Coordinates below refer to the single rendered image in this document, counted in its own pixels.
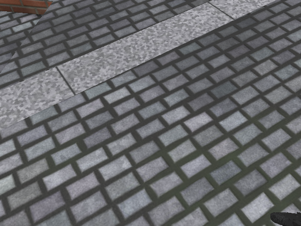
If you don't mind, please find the right robot hand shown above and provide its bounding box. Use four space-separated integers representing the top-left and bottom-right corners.
270 212 301 226

